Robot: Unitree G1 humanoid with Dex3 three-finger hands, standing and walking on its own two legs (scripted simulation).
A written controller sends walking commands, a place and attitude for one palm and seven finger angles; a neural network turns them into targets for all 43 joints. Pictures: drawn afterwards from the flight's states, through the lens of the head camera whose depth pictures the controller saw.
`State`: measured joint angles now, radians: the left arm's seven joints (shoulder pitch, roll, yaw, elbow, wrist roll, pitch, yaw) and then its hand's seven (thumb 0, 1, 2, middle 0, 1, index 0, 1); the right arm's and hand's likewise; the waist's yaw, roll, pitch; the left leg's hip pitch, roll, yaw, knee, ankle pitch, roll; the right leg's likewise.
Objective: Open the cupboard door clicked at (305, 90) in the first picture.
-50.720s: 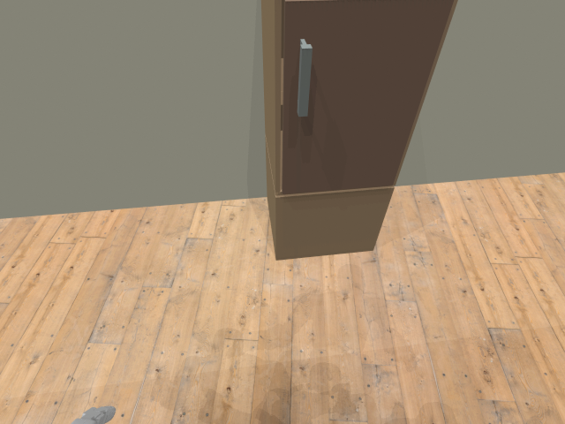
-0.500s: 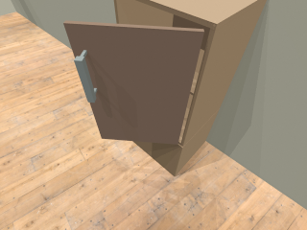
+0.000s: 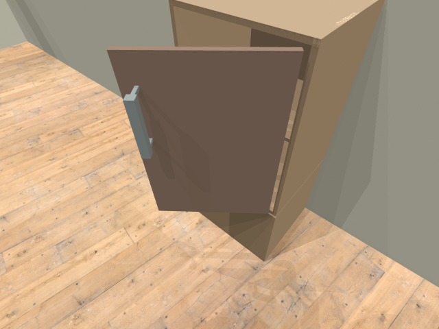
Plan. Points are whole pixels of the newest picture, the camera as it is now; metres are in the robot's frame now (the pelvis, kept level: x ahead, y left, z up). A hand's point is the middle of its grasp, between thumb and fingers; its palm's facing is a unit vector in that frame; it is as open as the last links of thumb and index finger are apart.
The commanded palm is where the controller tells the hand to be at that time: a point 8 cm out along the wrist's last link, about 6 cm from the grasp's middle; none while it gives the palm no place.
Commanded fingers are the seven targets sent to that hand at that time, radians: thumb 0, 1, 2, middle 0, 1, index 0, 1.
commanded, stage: look again from close up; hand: left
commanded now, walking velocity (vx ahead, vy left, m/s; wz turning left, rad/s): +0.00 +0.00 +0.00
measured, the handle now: (141, 123) +0.55 +0.23 +0.08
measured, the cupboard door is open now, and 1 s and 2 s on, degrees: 38 38 38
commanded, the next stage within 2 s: raise the hand with hooked fingers in 0.12 s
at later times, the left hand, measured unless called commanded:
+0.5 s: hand (124, 266) +0.22 +0.19 +0.02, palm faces +0.15 -0.99 -0.04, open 7.9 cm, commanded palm +0.12 +0.24 -0.04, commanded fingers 0.00 0.55 0.75 -0.23 -0.53 -0.23 -0.53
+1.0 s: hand (110, 277) +0.21 +0.21 +0.00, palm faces -0.06 -1.00 -0.05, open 10.7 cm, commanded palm +0.16 +0.27 +0.02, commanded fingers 0.00 -0.03 0.50 -0.27 -0.90 -0.27 -0.90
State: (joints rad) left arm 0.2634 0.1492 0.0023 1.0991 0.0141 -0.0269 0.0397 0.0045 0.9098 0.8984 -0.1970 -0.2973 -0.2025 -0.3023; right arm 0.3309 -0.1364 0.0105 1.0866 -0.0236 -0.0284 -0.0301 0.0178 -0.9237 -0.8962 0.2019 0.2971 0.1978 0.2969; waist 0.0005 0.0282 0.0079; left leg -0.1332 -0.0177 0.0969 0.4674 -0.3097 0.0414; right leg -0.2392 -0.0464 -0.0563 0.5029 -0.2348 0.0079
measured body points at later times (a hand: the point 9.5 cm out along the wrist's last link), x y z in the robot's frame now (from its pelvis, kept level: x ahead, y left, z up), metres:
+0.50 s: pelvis -0.01 -0.01 -0.02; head +0.00 +0.00 +0.43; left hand +0.21 +0.24 +0.03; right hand +0.16 -0.26 -0.09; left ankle -0.03 +0.09 -0.74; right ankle +0.02 -0.12 -0.74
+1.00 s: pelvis -0.02 -0.03 -0.05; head +0.03 -0.03 +0.39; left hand +0.21 +0.27 +0.01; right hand +0.15 -0.24 -0.14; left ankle -0.03 +0.09 -0.74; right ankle +0.02 -0.13 -0.74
